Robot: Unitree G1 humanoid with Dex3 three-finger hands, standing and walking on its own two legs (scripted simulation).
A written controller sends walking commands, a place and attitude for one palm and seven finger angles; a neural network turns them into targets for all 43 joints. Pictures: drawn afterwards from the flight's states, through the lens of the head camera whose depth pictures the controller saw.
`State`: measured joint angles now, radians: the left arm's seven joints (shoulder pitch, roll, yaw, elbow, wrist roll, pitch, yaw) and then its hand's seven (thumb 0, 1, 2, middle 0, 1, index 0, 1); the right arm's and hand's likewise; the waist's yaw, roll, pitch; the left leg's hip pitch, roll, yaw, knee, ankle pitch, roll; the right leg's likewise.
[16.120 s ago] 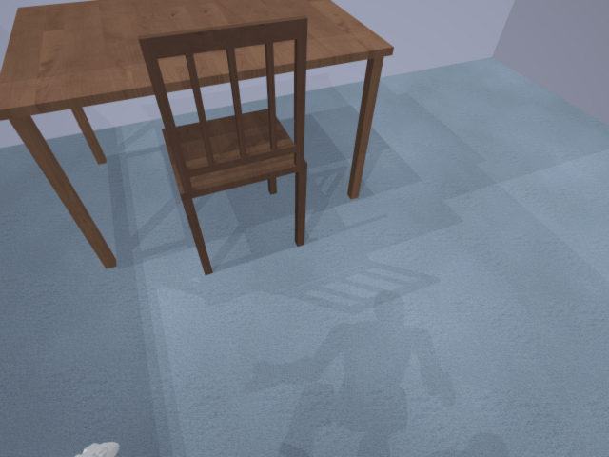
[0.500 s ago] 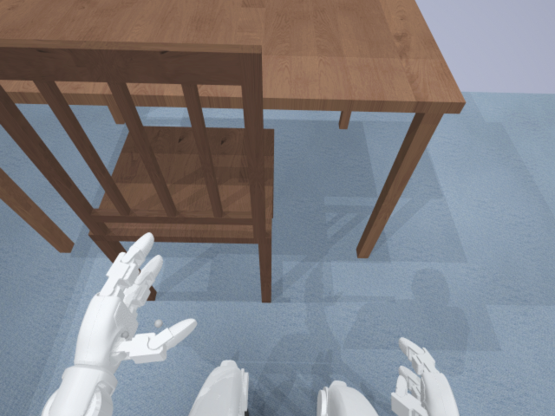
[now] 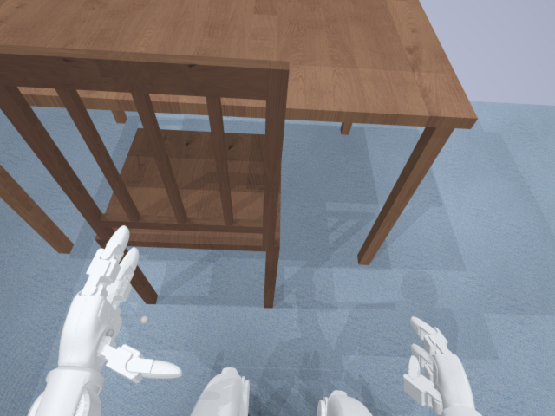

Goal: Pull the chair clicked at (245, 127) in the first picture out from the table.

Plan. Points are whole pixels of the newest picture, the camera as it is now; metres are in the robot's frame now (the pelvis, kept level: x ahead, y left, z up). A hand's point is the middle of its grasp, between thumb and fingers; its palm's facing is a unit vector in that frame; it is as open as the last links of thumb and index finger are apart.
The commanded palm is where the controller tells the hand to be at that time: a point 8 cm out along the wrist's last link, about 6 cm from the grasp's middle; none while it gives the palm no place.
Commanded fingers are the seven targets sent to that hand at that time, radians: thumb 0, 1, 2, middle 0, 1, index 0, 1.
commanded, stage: raise the hand toward the chair's back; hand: left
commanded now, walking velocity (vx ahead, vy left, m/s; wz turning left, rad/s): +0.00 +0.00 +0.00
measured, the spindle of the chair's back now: (165, 169) +0.50 +0.23 +0.01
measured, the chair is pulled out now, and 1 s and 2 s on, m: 0.00 0.00 0.00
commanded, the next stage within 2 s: aim the fingers beside a spindle in 0.82 s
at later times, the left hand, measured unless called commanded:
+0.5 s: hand (136, 295) +0.26 +0.20 +0.05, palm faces +0.02 -1.00 -0.04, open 16.9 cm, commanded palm +0.23 +0.26 +0.05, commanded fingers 0.00 -0.50 0.30 -0.06 -0.08 -0.06 -0.08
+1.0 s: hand (146, 301) +0.25 +0.19 +0.05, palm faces +0.03 -1.00 -0.05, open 16.9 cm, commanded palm +0.23 +0.24 +0.05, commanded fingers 0.00 -0.50 0.30 -0.06 -0.08 -0.06 -0.08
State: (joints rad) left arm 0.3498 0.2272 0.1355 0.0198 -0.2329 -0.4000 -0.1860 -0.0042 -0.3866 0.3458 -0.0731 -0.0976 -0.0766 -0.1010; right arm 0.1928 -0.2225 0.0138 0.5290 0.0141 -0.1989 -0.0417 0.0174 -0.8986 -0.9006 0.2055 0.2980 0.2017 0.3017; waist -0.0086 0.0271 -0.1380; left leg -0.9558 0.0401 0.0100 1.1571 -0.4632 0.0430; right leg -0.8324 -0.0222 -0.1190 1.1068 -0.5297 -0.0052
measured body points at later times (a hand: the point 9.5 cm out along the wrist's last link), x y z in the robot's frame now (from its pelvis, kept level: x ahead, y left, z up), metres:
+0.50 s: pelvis +0.01 +0.00 +0.01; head +0.08 +0.01 +0.46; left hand +0.25 +0.26 +0.05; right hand +0.17 -0.25 -0.07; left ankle +0.05 +0.09 -0.65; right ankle +0.01 -0.12 -0.65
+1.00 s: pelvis +0.01 -0.01 +0.01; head +0.07 -0.01 +0.45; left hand +0.24 +0.24 +0.06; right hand +0.19 -0.25 -0.07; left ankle +0.05 +0.09 -0.65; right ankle +0.01 -0.12 -0.65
